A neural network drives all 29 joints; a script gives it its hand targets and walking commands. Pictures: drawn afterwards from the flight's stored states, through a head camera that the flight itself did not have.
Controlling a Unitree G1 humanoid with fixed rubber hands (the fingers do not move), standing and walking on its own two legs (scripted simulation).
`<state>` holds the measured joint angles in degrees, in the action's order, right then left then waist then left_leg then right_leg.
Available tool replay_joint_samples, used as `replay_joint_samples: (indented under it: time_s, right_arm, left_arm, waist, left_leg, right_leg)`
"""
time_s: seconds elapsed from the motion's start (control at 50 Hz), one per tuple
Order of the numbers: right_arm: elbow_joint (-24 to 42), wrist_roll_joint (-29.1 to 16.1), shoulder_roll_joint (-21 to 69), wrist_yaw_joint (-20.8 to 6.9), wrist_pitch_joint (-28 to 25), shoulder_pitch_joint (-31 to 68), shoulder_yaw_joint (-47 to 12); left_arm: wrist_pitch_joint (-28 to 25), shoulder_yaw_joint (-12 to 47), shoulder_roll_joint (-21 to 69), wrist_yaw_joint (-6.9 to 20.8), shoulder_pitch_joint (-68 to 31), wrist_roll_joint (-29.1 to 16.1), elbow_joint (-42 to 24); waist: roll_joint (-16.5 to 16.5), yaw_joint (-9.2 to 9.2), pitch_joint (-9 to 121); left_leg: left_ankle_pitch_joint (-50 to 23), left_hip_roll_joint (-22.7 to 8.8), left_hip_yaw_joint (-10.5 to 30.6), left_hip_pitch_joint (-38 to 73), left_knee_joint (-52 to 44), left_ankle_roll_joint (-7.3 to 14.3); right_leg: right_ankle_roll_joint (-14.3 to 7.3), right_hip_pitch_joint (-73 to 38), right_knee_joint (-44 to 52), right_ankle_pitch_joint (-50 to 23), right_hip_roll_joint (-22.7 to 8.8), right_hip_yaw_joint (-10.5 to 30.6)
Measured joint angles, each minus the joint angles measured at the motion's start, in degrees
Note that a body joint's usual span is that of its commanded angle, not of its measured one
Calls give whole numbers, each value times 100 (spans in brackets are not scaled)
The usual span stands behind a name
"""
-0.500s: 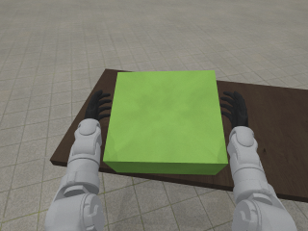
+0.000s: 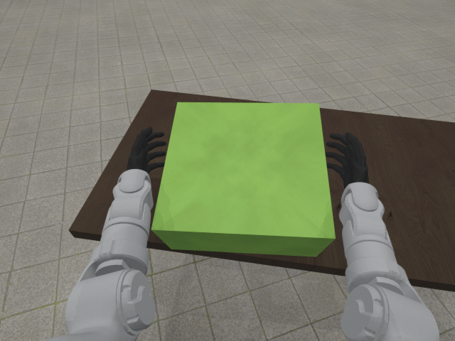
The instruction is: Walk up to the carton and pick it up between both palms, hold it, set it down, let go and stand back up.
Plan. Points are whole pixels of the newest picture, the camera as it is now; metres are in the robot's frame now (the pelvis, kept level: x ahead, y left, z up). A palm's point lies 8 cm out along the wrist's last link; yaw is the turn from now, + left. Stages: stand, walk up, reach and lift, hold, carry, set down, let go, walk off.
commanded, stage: set down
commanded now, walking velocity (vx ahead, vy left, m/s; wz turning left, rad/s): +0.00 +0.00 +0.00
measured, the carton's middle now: (244, 176) +0.46 -0.02 +0.02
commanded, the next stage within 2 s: none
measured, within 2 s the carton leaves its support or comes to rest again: rests again in 1.14 s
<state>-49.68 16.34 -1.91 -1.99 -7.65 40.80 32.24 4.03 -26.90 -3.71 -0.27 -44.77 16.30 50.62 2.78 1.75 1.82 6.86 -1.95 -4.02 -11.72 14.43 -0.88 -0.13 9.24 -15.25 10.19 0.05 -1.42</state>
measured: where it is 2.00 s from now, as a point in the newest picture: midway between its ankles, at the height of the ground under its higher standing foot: outside the picture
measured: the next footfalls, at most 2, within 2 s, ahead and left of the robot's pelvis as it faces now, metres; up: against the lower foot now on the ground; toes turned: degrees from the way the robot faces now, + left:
none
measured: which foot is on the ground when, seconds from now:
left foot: down 0.00-1.00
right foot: down 0.00-1.00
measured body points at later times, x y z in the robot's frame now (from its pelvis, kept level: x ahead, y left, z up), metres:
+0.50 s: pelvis +0.01 +0.00 +0.00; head +0.06 +0.01 +0.45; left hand +0.45 +0.17 +0.07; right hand +0.41 -0.22 +0.07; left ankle +0.00 +0.13 -0.75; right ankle -0.03 -0.11 -0.75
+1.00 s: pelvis +0.00 +0.00 +0.00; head +0.07 +0.01 +0.44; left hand +0.45 +0.17 +0.07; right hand +0.41 -0.22 +0.06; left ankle +0.00 +0.13 -0.75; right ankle -0.03 -0.11 -0.75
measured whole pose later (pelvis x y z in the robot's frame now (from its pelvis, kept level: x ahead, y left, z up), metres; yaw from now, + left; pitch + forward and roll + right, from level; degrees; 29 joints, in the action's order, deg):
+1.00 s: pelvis +0.00 +0.00 +0.00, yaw -1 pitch +9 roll +0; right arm -48.1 18.4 -1.8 -2.6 -9.5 39.8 33.8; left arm -5.0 -30.1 -3.6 0.6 -48.1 16.9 56.1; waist 1.2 2.0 1.3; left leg 7.5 -1.9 -4.9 -17.5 16.0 -0.4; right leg 0.2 15.4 -16.9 10.5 -0.2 -0.9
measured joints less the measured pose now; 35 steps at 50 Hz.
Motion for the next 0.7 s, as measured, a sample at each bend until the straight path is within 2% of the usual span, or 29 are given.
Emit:
replay_joint_samples:
  time_s: [0.12, 0.28, 0.54, 0.7]
  right_arm:
    - [56, 4, 17, -15, 104, 28, 67]
    - [71, 142, -6, -77, -120, -91, 179]
    - [55, 216, 48, 37, -120, -148, 115]
    - [117, 145, 42, 41, -205, -145, 120]
  left_arm:
    - [3, -77, 9, 58, -75, 29, 18]
    - [-277, -87, 78, -32, -147, 34, 168]
    - [-584, -172, -23, 74, -229, 4, 423]
    - [-752, -147, -11, 31, -246, -12, 474]
  waist:
    - [-96, 36, -123]
    - [-284, -11, -41]
    - [-97, 18, -8]
    - [-174, 4, -17]
  left_leg:
    - [-24, 41, -1, -30, -44, 17]
    - [32, 21, -64, -287, 57, 28]
    - [67, -19, -24, -373, 105, -8]
    - [69, -13, -49, -475, 149, 9]
  right_leg:
    - [25, 55, -17, 10, -41, -4]
    - [36, 309, -53, 7, -29, 55]
    - [6, 400, -136, 72, 8, 7]
    - [11, 487, -129, 38, -2, 26]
